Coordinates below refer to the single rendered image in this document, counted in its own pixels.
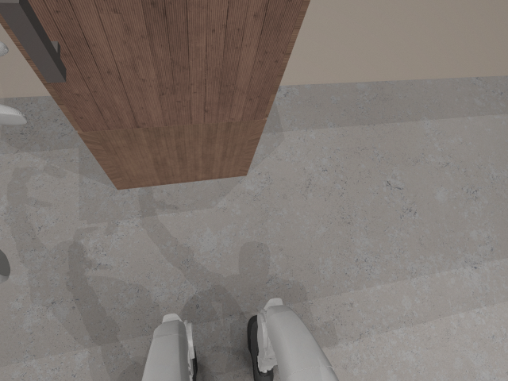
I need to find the robot left hand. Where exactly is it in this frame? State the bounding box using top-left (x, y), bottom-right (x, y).
top-left (0, 41), bottom-right (28, 125)

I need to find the handle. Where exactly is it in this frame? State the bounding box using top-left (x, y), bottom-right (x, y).
top-left (0, 0), bottom-right (66, 83)

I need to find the robot left thigh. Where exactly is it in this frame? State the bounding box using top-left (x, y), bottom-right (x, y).
top-left (142, 320), bottom-right (195, 381)

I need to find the robot right shin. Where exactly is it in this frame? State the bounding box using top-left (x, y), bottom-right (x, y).
top-left (257, 298), bottom-right (283, 371)

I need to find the cupboard door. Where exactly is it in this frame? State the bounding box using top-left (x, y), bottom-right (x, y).
top-left (28, 0), bottom-right (304, 132)

